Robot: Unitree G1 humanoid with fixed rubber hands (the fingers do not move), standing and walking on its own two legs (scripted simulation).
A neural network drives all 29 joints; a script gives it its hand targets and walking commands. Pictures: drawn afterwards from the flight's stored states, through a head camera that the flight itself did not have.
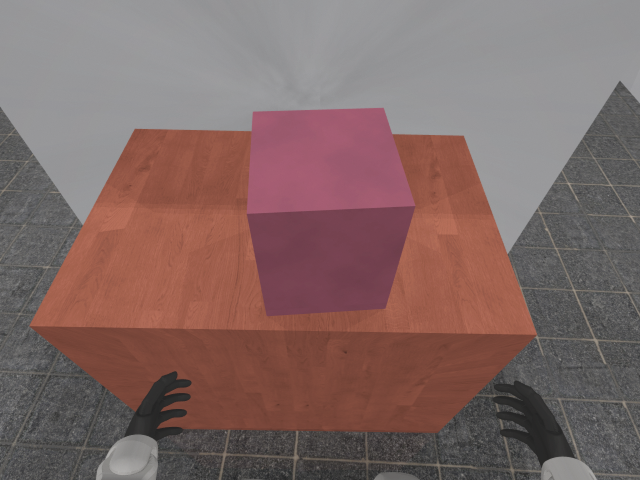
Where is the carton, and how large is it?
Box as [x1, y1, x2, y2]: [247, 108, 414, 315]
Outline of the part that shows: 383,108 253,112 247,217 266,315 385,308 414,209 414,203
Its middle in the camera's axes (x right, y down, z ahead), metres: +0.00 -0.03 +0.62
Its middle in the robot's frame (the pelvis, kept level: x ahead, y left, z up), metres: +0.48 +0.02 +0.01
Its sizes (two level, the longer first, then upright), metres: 0.210 0.200 0.250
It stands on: a pedestal, 0.66 m high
